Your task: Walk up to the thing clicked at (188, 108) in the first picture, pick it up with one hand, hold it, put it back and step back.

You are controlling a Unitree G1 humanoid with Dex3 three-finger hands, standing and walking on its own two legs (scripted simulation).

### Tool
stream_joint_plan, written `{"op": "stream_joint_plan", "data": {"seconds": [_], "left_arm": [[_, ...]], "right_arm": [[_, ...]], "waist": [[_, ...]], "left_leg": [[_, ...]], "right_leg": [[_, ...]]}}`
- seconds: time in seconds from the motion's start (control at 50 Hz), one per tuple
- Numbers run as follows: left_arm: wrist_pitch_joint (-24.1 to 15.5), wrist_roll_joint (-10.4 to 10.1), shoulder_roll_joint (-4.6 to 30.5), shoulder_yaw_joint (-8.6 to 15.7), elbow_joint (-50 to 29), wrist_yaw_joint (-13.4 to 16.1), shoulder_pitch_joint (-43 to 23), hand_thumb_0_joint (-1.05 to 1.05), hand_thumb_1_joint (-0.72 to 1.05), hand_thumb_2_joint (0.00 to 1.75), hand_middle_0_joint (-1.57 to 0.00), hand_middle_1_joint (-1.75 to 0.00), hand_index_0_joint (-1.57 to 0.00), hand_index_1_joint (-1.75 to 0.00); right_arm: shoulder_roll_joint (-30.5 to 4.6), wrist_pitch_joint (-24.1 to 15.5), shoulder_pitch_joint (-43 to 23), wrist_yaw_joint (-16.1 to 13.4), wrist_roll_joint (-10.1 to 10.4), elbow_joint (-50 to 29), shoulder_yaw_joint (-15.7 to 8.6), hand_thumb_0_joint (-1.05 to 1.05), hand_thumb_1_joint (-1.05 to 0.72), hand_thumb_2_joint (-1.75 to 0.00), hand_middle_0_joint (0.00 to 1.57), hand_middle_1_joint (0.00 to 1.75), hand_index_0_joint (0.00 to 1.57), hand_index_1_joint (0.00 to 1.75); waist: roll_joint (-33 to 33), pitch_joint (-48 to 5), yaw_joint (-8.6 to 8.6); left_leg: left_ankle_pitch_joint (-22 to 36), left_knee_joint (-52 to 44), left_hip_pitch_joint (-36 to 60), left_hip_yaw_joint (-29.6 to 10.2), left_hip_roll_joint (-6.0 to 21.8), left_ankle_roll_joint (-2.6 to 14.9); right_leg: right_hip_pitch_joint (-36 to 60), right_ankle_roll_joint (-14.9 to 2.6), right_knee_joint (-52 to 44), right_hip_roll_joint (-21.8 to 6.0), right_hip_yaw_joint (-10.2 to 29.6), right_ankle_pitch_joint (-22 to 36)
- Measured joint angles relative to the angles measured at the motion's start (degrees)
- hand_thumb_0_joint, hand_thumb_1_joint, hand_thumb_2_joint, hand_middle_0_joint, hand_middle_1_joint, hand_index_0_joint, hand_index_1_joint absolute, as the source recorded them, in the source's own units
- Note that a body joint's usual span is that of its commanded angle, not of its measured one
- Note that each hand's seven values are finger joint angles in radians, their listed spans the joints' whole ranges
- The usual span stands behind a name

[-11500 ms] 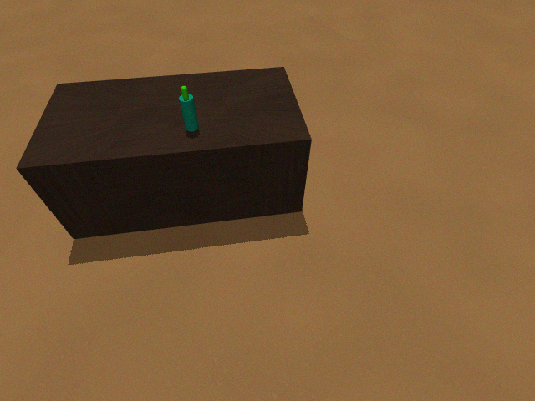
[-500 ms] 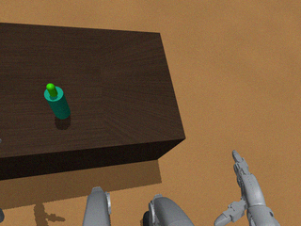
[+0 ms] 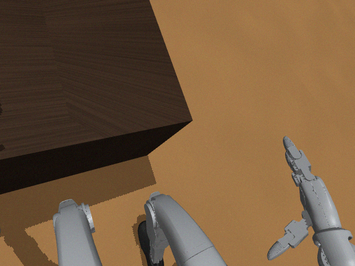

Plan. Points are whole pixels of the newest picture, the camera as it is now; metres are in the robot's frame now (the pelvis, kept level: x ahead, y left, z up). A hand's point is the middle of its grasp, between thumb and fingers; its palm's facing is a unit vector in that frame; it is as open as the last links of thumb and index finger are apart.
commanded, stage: close in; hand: left
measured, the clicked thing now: out of the picture +0.52 +0.28 -0.03
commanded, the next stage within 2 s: rest palm in 0.40 s
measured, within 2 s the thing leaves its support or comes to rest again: leaves its support in 1.82 s
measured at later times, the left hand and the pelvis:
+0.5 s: hand out of the picture +0.50 +0.28 -0.07, palm faces +0.34 -0.94 +0.05, open 17.7 cm; pelvis +0.02 +0.00 +0.00, yaw +0 degrees
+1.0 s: hand out of the picture +0.51 +0.27 -0.04, palm faces +0.33 -0.94 +0.02, open 15.3 cm; pelvis +0.02 -0.01 +0.01, yaw +1 degrees
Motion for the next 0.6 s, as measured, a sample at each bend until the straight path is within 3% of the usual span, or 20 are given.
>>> {"op": "stream_joint_plan", "data": {"seconds": [0.06,0.14,0.18,0.32,0.38,0.5,0.6], "left_arm": [[0.4,0.9,-0.3,-0.4,-2.9,2.5,0.2,-0.02,-0.53,0.06,-0.04,-0.07,-0.06,-0.06],[3.0,1.3,-1.5,-5.1,-3.7,4.6,-0.5,-0.02,-0.55,0.05,-0.04,-0.07,-0.07,-0.06],[3.9,1.9,-2.7,-6.2,-4.6,5.5,-0.3,-0.02,-0.56,0.04,-0.04,-0.06,-0.07,-0.05],[2.9,0.7,-6.7,-5.6,-4.6,9.9,0.8,-0.02,-0.57,0.02,-0.05,-0.05,-0.08,-0.03],[2.3,1.2,-7.6,-5.7,-5.2,10.6,1.9,-0.02,-0.58,0.02,-0.05,-0.04,-0.08,-0.03],[1.5,0.4,-9.6,-6.3,-6.6,11.6,3.0,-0.02,-0.6,0.02,-0.05,-0.04,-0.07,-0.03],[1.5,1.3,-11.2,-8.2,-8.4,12.2,3.8,-0.02,-0.61,0.02,-0.06,-0.03,-0.07,-0.03]], "right_arm": [[-0.4,0.9,2.7,0.5,-0.1,-2.5,-1.4,-0.01,0.54,-0.05,0.07,0.05,0.07,0.05],[0.0,2.5,4.0,0.5,-0.1,-2.2,-1.9,-0.01,0.54,-0.05,0.07,0.05,0.07,0.05],[0.2,3.6,3.8,0.6,-0.1,-2.3,-1.2,-0.01,0.54,-0.05,0.07,0.05,0.07,0.05],[0.7,4.6,3.1,1.8,0.2,-4.5,0.6,-0.01,0.55,-0.05,0.07,0.05,0.07,0.05],[0.9,5.1,3.3,2.1,0.4,-5.8,0.8,-0.01,0.55,-0.05,0.07,0.05,0.07,0.05],[0.7,5.4,4.7,2.7,0.9,-7.2,0.1,-0.01,0.53,-0.05,0.07,0.05,0.07,0.05],[0.8,6.0,4.9,2.8,0.7,-5.8,-1.0,-0.01,0.52,-0.06,0.07,0.05,0.07,0.05]], "waist": [[-0.7,-0.9,-0.72],[0.1,-1.3,-0.51],[0.6,-1.3,-0.19],[3.1,-0.7,0.78],[3.2,-0.7,1.1],[2.3,-1.5,1.41],[1.7,-2.2,1.52]], "left_leg": [[-0.2,0.7,-0.7,-0.5,-0.1,-0.37],[-0.2,0.6,-0.8,-1.3,-0.5,-0.59],[-0.3,0.4,-0.4,-1.2,-0.4,-0.54],[-1.2,0.0,0.8,-0.2,-0.1,-0.05],[-1.6,0.1,1.2,0.3,0.1,0.02],[-1.9,-0.1,1.5,0.3,0.1,-0.33],[-2.1,-0.5,2.0,0.0,-0.2,-0.68]], "right_leg": [[-0.6,-0.25,0.9,0.0,-0.4,-0.4],[-0.1,-0.48,0.4,-0.1,-1.2,-0.6],[0.2,-0.46,0.0,-0.1,-1.2,-0.5],[1.1,-0.06,-0.5,0.0,-0.1,-0.9],[1.2,0.06,-0.3,0.1,0.4,-1.3],[1.4,-0.23,-0.2,0.1,0.4,-1.7],[2.1,-0.55,-0.7,-0.1,0.1,-2.0]]}}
